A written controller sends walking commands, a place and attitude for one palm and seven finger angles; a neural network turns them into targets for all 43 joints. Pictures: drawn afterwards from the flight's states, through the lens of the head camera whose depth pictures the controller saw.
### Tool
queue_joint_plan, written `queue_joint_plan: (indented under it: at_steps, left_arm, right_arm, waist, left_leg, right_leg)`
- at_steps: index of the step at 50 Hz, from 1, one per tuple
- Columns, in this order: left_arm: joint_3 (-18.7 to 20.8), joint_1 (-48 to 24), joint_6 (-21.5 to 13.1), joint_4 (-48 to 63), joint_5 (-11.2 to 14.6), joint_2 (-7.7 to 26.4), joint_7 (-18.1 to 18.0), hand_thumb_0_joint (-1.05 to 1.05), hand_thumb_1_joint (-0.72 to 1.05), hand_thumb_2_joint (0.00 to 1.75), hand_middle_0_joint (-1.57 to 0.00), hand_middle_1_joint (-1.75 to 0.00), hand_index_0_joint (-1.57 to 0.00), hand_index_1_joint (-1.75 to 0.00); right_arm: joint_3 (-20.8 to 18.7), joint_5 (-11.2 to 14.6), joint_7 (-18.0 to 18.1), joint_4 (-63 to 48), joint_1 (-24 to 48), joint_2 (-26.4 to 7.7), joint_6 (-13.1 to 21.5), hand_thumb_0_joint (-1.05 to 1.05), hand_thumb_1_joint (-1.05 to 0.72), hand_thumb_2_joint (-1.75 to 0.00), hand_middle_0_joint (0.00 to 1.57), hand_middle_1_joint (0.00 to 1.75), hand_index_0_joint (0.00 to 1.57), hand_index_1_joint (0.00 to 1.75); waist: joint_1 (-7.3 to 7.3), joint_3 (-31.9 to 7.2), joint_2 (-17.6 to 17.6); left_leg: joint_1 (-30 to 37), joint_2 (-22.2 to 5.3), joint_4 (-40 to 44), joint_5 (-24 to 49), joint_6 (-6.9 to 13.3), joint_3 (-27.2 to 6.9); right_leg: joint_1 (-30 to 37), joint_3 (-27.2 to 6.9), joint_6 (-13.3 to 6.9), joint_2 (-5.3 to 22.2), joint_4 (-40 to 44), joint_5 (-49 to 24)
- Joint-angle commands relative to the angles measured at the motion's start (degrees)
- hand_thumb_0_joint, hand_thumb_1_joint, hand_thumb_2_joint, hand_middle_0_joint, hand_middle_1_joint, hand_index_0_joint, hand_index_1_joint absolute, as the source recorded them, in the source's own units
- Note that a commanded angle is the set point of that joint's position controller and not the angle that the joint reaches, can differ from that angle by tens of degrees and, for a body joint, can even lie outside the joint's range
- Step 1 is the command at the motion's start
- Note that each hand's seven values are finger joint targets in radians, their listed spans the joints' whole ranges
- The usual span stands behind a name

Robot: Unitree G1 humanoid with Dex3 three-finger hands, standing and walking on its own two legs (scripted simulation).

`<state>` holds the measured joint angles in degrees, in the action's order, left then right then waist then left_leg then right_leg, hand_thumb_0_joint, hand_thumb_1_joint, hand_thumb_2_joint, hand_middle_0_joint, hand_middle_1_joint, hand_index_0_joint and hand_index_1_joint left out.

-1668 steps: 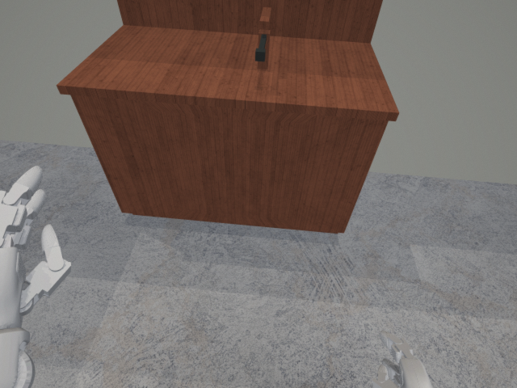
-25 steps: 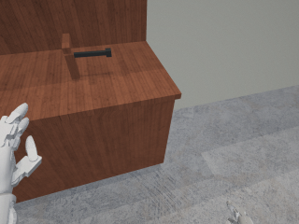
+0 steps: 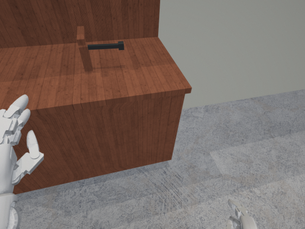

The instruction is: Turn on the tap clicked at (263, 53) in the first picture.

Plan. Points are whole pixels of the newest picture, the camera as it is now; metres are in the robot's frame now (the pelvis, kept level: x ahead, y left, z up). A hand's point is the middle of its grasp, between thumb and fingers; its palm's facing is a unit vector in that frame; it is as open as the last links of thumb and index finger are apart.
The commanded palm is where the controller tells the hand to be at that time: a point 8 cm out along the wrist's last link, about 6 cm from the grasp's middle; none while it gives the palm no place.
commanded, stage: stop stepping back and stand still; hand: left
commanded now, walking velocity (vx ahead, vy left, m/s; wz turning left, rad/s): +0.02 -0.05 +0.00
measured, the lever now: (121, 45) +0.82 +0.19 +0.10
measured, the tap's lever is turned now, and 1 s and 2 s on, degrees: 86 86 86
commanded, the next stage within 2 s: stand and check the lever's angle in 0.10 s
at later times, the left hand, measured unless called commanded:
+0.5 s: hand (47, 133) +0.25 +0.24 +0.18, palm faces +0.40 -0.83 -0.39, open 7.5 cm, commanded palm +0.20 +0.27 +0.19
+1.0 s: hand (36, 138) +0.25 +0.26 +0.17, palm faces +0.41 -0.84 -0.35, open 7.4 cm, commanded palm +0.20 +0.29 +0.19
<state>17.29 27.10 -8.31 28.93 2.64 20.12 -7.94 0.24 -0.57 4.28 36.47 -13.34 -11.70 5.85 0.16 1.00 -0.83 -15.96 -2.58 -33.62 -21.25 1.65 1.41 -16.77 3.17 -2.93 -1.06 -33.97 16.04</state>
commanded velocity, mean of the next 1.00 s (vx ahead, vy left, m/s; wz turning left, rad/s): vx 0.00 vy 0.00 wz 0.00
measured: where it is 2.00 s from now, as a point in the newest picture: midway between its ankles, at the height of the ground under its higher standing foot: outside the picture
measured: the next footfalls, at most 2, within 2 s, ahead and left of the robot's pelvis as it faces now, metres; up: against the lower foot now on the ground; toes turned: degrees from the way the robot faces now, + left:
none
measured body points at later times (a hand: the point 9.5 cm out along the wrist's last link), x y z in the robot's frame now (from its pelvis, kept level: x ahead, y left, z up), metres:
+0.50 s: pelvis +0.04 -0.01 +0.01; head +0.05 -0.01 +0.46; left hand +0.23 +0.28 +0.20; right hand +0.21 -0.25 -0.07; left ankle +0.05 +0.12 -0.73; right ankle +0.04 -0.10 -0.73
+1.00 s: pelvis +0.03 +0.01 +0.01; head +0.03 +0.01 +0.46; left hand +0.22 +0.30 +0.19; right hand +0.21 -0.21 -0.07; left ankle +0.05 +0.12 -0.73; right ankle +0.04 -0.10 -0.73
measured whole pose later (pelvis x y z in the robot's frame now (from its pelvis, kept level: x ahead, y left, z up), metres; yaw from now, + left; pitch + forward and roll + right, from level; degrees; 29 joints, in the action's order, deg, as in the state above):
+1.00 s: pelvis +0.03 +0.01 +0.01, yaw +0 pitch -1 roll -1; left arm 17.7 26.0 -6.5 24.8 3.7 19.3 -8.4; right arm 0.6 -0.1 3.8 35.2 -10.6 -11.5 3.0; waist -1.3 0.3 1.7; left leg -12.0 -0.8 -25.5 -12.2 0.9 1.2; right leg -8.6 0.9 -1.1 -2.2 -21.3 11.4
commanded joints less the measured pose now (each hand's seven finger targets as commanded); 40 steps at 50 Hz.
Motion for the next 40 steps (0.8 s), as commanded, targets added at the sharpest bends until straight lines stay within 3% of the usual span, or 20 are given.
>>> queue_joint_plan:
  at_steps: [1, 2, 3, 5, 7, 8, 9, 10, 11, 12, 15, 17, 19, 20, 22, 25, 27, 32, 37, 40]
  left_arm:
    - [8.15, -10.62, -3.55, 13.18, -1.09, 10.78, -2.99, 0.00, 0.90, 0.90, -0.20, -0.30, -0.20, -0.30]
    - [9.63, -12.37, -3.58, 11.91, -0.46, 12.25, -2.66, 0.00, 0.90, 0.90, -0.20, -0.30, -0.20, -0.30]
    - [8.80, -8.33, -2.88, 6.37, -0.55, 10.10, -2.13, 0.00, 0.90, 0.90, -0.20, -0.30, -0.20, -0.30]
    - [6.74, -5.37, -1.99, 4.69, -0.51, 7.91, -1.73, 0.00, 0.90, 0.90, -0.20, -0.30, -0.20, -0.30]
    - [5.40, -2.60, -1.50, 4.48, -0.44, 6.80, -1.36, 0.00, 0.90, 0.90, -0.20, -0.30, -0.20, -0.30]
    - [5.16, -2.17, -1.66, 4.76, -0.72, 7.23, -1.04, 0.00, 0.90, 0.90, -0.20, -0.30, -0.20, -0.30]
    - [5.30, -2.43, -1.97, 5.55, -0.81, 8.18, -0.62, 0.00, 0.90, 0.90, -0.20, -0.30, -0.20, -0.30]
    - [5.79, -4.40, -1.82, 8.00, -0.40, 9.63, -0.47, 0.00, 0.90, 0.90, -0.20, -0.30, -0.20, -0.30]
    - [6.62, -8.43, -2.57, 11.13, -0.38, 11.08, -0.80, 0.00, 0.90, 0.90, -0.20, -0.30, -0.20, -0.30]
    - [6.15, -11.18, -2.93, 13.08, -0.46, 10.75, -0.81, 0.00, 0.90, 0.90, -0.20, -0.30, -0.20, -0.30]
    - [9.35, -6.76, -3.71, 14.44, 0.12, 12.37, -1.74, 0.00, 0.90, 0.90, -0.20, -0.30, -0.20, -0.30]
    - [10.39, -4.74, -4.02, 15.06, 0.35, 12.45, -2.30, 0.00, 0.90, 0.90, -0.20, -0.30, -0.20, -0.30]
    - [9.39, -3.32, -3.93, 14.35, 0.75, 10.86, -2.49, 0.00, 0.90, 0.90, -0.20, -0.30, -0.20, -0.30]
    - [9.21, -2.53, -3.84, 12.74, 0.94, 10.64, -2.33, 0.00, 0.90, 0.90, -0.20, -0.30, -0.20, -0.30]
    - [9.47, -1.18, -2.85, 10.02, 0.69, 10.21, -1.86, 0.00, 0.90, 0.90, -0.20, -0.30, -0.20, -0.30]
    - [8.00, -1.68, -3.16, 9.15, 0.71, 9.20, -1.64, 0.00, 0.90, 0.90, -0.20, -0.30, -0.20, -0.30]
    - [6.59, -0.93, -2.69, 8.11, 0.90, 8.01, -1.27, 0.00, 0.90, 0.90, -0.20, -0.30, -0.20, -0.30]
    - [7.80, -2.49, -2.63, 10.93, 0.81, 10.67, -1.45, 0.00, 0.90, 0.90, -0.20, -0.30, -0.20, -0.30]
    - [8.48, -4.27, -2.82, 12.50, 0.92, 11.68, -1.77, 0.00, 0.90, 0.90, -0.20, -0.30, -0.20, -0.30]
    - [6.98, -4.01, -2.56, 10.13, 1.02, 9.74, -1.75, 0.00, 0.90, 0.90, -0.20, -0.30, -0.20, -0.30]
  right_arm:
    - [-1.96, 0.45, 0.68, -9.16, 6.68, -6.33, 3.32, 0.00, -0.90, -0.90, 0.20, 0.30, 0.20, 0.30]
    - [-2.31, 0.62, 0.55, -8.10, 6.16, -5.68, 3.36, 0.00, -0.90, -0.90, 0.20, 0.30, 0.20, 0.30]
    - [-2.78, 1.01, 0.00, -7.75, 6.13, -6.40, 3.56, 0.00, -0.90, -0.90, 0.20, 0.30, 0.20, 0.30]
    - [-2.46, 1.57, -0.52, -8.27, 7.05, -5.93, 3.57, 0.00, -0.90, -0.90, 0.20, 0.30, 0.20, 0.30]
    - [-2.14, 1.72, -0.57, -9.10, 7.13, -6.04, 3.40, 0.00, -0.90, -0.90, 0.20, 0.30, 0.20, 0.30]
    - [-2.22, 1.52, -0.65, -9.29, 7.14, -5.85, 3.15, 0.00, -0.90, -0.90, 0.20, 0.30, 0.20, 0.30]
    - [-2.73, 1.25, -0.88, -9.39, 7.15, -5.76, 2.79, 0.00, -0.90, -0.90, 0.20, 0.30, 0.20, 0.30]
    - [-2.56, 1.25, -1.25, -9.49, 7.61, -5.38, 2.72, 0.00, -0.90, -0.90, 0.20, 0.30, 0.20, 0.30]
    - [-2.17, 1.07, -1.43, -9.35, 7.93, -5.04, 3.05, 0.00, -0.90, -0.90, 0.20, 0.30, 0.20, 0.30]
    - [-2.82, 1.45, -1.62, -8.68, 7.53, -5.19, 3.47, 0.00, -0.90, -0.90, 0.20, 0.30, 0.20, 0.30]
    - [-2.52, 0.99, -0.98, -9.04, 7.61, -5.26, 3.66, 0.00, -0.90, -0.90, 0.20, 0.30, 0.20, 0.30]
    - [-2.45, 0.57, -0.29, -9.03, 8.26, -5.69, 3.16, 0.00, -0.90, -0.90, 0.20, 0.30, 0.20, 0.30]
    - [-3.08, 1.01, 0.03, -9.71, 8.84, -6.70, 2.40, 0.00, -0.90, -0.90, 0.20, 0.30, 0.20, 0.30]
    - [-3.49, 1.44, 0.04, -9.84, 8.74, -7.14, 2.01, 0.00, -0.90, -0.90, 0.20, 0.30, 0.20, 0.30]
    - [-3.21, 1.23, -0.08, -9.92, 8.44, -6.56, 1.78, 0.00, -0.90, -0.90, 0.20, 0.30, 0.20, 0.30]
    - [-3.26, 1.35, -0.27, -9.87, 7.76, -6.85, 1.54, 0.00, -0.90, -0.90, 0.20, 0.30, 0.20, 0.30]
    - [-3.44, 1.47, -0.30, -10.30, 8.13, -7.13, 1.40, 0.00, -0.90, -0.90, 0.20, 0.30, 0.20, 0.30]
    - [-3.20, 1.14, -0.02, -11.01, 8.87, -7.44, 0.95, 0.00, -0.90, -0.90, 0.20, 0.30, 0.20, 0.30]
    - [-2.94, 0.84, 0.31, -11.31, 9.09, -7.31, 0.73, 0.00, -0.90, -0.90, 0.20, 0.30, 0.20, 0.30]
    - [-2.63, 0.77, 0.26, -11.10, 9.01, -6.97, 0.64, 0.00, -0.90, -0.90, 0.20, 0.30, 0.20, 0.30]
  waist:
    - [0.74, 1.04, 19.68]
    - [0.59, 0.38, 15.72]
    - [0.30, 0.65, 12.55]
    - [-0.21, -0.02, 11.94]
    - [-0.47, -0.74, 9.72]
    - [-0.39, 0.01, 3.83]
    - [0.12, -0.44, -5.59]
    - [0.43, -1.13, -12.90]
    - [0.40, -2.30, -10.35]
    - [0.74, -5.74, -9.39]
    - [-0.21, -7.70, -4.53]
    - [-0.23, -9.34, 4.17]
    - [-1.27, -8.62, 8.00]
    - [-1.35, -6.90, 6.37]
    - [-0.37, -5.81, 5.32]
    - [-0.29, -8.27, 2.31]
    - [-0.22, -8.40, 2.46]
    - [-0.54, -8.37, 4.31]
    - [-0.76, -7.60, 5.89]
    - [-0.75, -6.28, 5.35]
  left_leg:
    - [-0.09, -16.25, 27.41, -23.54, 9.74, -25.38]
    - [-2.49, -15.59, 26.45, -23.64, 9.57, -24.94]
    - [-4.63, -14.20, 25.21, -21.63, 8.03, -20.74]
    - [-5.92, -10.15, 21.36, -14.84, 5.31, -11.66]
    - [-6.28, -6.19, 15.34, -12.14, 3.05, -6.74]
    - [-6.84, -4.03, 8.70, -6.83, 1.94, -4.46]
    - [-7.96, -0.65, -2.23, -2.28, 0.20, -1.20]
    - [-9.85, 1.52, -10.80, 0.21, -0.97, 0.04]
    - [-10.44, 0.86, -14.01, -0.47, -1.41, -0.39]
    - [-8.87, 0.67, -14.88, -1.33, -1.79, -1.91]
    - [-2.58, 0.33, -1.25, 4.23, -0.91, -2.13]
    - [6.77, -0.14, 8.76, 19.68, -0.50, -2.82]
    - [10.37, -5.31, 10.12, 23.88, 1.22, -8.58]
    - [7.60, -5.65, 10.46, 17.77, 1.34, -8.85]
    - [6.50, -3.01, 7.44, 20.57, 0.77, -6.05]
    - [6.95, -3.07, 7.38, 24.61, -0.02, -5.27]
    - [7.71, -2.87, 7.32, 25.62, -0.11, -4.71]
    - [8.16, -2.97, 8.70, 27.02, -0.13, -4.87]
    - [7.28, -2.38, 10.14, 23.66, -0.33, -5.29]
    - [6.29, -2.07, 11.26, 19.18, -0.40, -5.17]
  right_leg:
    - [-11.14, -3.33, 2.26, -1.12, -21.75, 12.26]
    - [-9.93, -4.33, 2.67, -0.28, -24.42, 11.54]
    - [-7.13, -4.09, 2.75, 0.97, -21.08, 9.85]
    - [0.76, -1.47, 3.40, 1.05, -7.65, 8.55]
    - [7.65, 0.96, 3.48, -0.65, 5.65, 3.04]
    - [8.69, -2.32, 2.67, 0.91, 13.06, 0.46]
    - [7.45, -14.76, -0.63, 7.35, 18.58, 1.74]
    - [6.53, -25.66, -4.03, 15.07, 22.05, -2.44]
    - [8.45, -24.96, -5.81, 17.70, 20.37, -13.76]
    - [9.37, -23.55, -5.16, 17.16, 18.84, -13.79]
    - [12.76, -16.66, -4.42, 14.63, 11.26, -26.34]
    - [11.11, -10.94, -0.85, 9.49, 7.46, -22.58]
    - [6.02, -7.79, 2.21, 4.12, 8.63, -11.22]
    - [5.98, -8.33, 2.81, 3.61, 11.36, -6.69]
    - [7.28, -9.46, 1.92, 4.41, 11.96, -14.57]
    - [10.32, -8.40, 1.95, 4.53, 11.29, -19.28]
    - [10.16, -8.61, 2.04, 4.74, 11.49, -20.96]
    - [9.76, -8.01, 1.99, 4.33, 11.73, -21.00]
    - [9.62, -8.07, 1.70, 3.88, 12.97, -17.46]
    - [8.93, -7.93, 1.84, 3.38, 14.34, -14.14]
